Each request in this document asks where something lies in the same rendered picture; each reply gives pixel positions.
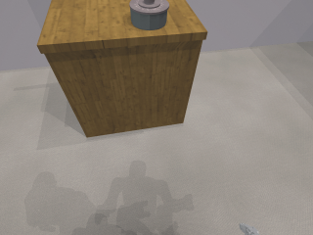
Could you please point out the pot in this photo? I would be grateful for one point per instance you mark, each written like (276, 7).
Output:
(148, 22)

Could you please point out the table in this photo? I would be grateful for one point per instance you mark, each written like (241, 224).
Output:
(116, 76)

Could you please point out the right robot hand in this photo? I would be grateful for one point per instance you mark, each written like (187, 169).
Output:
(248, 230)

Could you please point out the lid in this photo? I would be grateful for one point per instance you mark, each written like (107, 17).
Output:
(144, 8)

